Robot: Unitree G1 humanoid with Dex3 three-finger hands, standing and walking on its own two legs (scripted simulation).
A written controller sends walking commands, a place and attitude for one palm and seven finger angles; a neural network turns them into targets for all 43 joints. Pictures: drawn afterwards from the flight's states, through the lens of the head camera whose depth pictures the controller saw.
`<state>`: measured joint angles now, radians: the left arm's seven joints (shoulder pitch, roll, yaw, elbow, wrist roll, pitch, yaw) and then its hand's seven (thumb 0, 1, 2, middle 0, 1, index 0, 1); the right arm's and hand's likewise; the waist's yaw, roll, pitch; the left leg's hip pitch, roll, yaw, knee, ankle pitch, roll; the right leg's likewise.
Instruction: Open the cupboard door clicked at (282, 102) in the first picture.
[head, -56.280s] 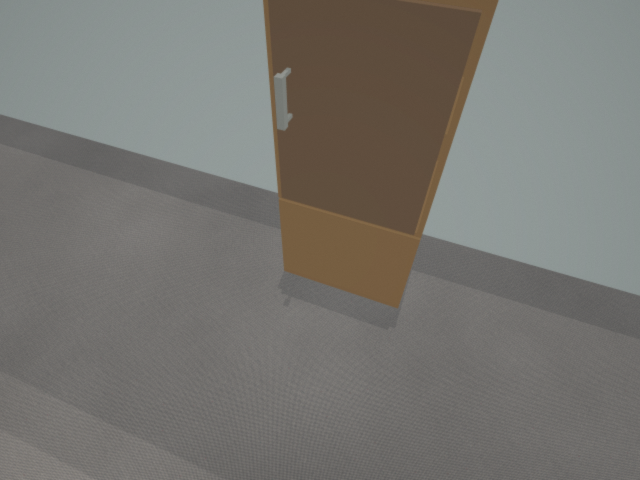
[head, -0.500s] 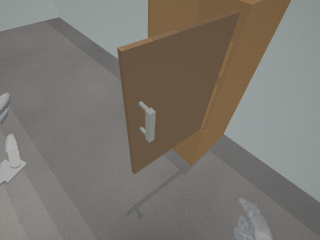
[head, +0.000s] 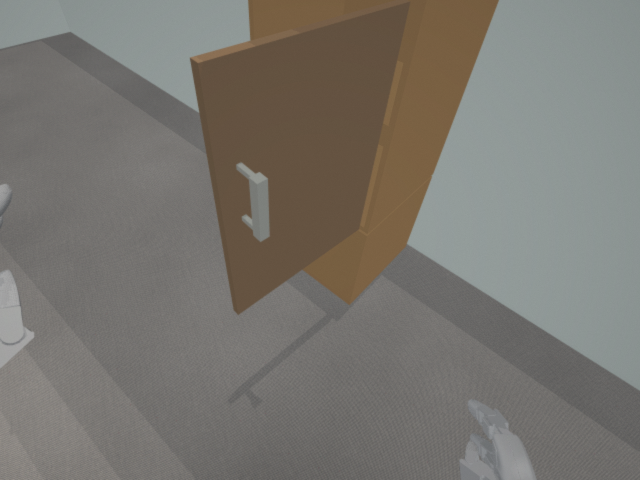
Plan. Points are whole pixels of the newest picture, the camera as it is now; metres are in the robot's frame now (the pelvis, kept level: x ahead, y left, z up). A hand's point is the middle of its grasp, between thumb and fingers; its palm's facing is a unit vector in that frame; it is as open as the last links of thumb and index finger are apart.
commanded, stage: stop stepping back and stand still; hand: left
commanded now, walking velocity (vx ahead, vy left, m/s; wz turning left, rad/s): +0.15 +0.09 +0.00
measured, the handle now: (252, 202) +0.53 +0.14 +0.02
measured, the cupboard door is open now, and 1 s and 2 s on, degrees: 85 85 85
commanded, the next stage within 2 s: let the arm hang, fingers relaxed in 0.66 s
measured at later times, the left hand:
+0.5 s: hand out of the picture +0.13 +0.28 +0.17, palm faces +0.51 -0.76 -0.40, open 7.4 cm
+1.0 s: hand out of the picture +0.02 +0.22 -0.13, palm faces +0.04 -0.96 -0.27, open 7.4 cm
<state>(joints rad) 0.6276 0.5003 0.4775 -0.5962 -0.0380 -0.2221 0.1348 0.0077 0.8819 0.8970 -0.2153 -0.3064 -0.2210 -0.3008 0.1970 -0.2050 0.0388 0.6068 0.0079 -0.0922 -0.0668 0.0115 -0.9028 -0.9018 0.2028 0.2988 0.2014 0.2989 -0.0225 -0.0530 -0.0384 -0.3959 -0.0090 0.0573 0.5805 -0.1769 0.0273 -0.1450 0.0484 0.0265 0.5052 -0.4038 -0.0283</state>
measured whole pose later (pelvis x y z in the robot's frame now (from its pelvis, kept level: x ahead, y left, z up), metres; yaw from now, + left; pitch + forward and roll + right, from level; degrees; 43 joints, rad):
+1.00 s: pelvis -0.08 +0.02 +0.00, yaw +4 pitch +0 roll +1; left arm 0.27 0.22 0.02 0.65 0.04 0.05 -0.01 0.01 0.91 0.90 -0.20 -0.30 -0.20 -0.30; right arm 0.15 -0.27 0.00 0.86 -0.02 -0.01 0.00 0.01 -0.91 -0.90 0.20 0.30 0.20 0.30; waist -0.03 0.02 0.02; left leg -0.34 -0.01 0.03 0.60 -0.26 0.01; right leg -0.28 -0.03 -0.03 0.64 -0.35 -0.01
